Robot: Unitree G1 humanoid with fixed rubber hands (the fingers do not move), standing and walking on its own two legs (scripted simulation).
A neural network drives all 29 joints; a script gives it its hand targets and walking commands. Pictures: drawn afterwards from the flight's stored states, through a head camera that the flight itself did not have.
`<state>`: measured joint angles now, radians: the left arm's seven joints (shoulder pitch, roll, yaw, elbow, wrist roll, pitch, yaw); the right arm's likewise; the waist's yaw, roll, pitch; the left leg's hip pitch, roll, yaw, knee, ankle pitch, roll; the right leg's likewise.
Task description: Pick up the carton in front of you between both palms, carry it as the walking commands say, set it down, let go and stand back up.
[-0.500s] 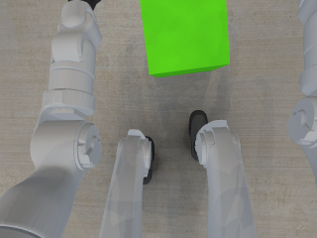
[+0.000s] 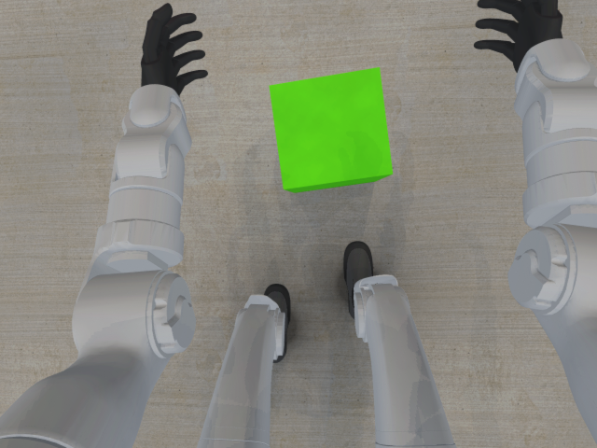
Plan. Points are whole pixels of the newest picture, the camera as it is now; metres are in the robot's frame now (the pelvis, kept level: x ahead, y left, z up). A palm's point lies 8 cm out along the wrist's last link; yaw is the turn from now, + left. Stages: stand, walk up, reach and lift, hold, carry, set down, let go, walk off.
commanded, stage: let go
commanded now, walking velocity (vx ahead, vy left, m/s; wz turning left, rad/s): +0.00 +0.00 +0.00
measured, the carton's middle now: (329, 140) +0.51 -0.06 -0.52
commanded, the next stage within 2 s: stand in 1.24 s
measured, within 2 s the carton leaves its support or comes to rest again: neither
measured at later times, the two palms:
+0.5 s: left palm (57, 242) +0.36 +0.20 +0.00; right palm (593, 218) +0.34 -0.25 -0.01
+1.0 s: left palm out of the picture +0.26 +0.24 +0.06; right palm out of the picture +0.23 -0.22 +0.06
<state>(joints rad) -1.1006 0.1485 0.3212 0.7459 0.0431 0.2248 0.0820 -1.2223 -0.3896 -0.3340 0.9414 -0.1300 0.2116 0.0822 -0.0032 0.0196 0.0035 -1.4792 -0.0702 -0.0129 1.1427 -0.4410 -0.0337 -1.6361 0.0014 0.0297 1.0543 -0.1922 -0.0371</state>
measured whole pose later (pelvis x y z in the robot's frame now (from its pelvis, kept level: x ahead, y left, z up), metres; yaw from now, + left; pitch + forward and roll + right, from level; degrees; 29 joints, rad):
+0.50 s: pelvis +0.06 +0.01 +0.09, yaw -3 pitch +24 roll +1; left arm -0.24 0.14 0.14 0.59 0.04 0.04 -0.03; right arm -0.25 -0.22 -0.18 0.59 -0.06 0.05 0.05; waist 0.01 0.03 -0.04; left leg -0.77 -0.04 -0.05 0.72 -0.37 -0.01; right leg -0.92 0.01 0.00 0.66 -0.16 -0.02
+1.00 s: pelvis +0.09 +0.02 +0.13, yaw -3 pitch -2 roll -1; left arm 0.21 0.20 0.04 0.45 0.01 0.07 -0.07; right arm 0.26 -0.23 -0.04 0.39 -0.01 0.10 0.06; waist 0.00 0.05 0.10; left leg -0.06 -0.01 -0.08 0.46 -0.36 0.02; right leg -0.21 0.03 -0.01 0.42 -0.17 -0.01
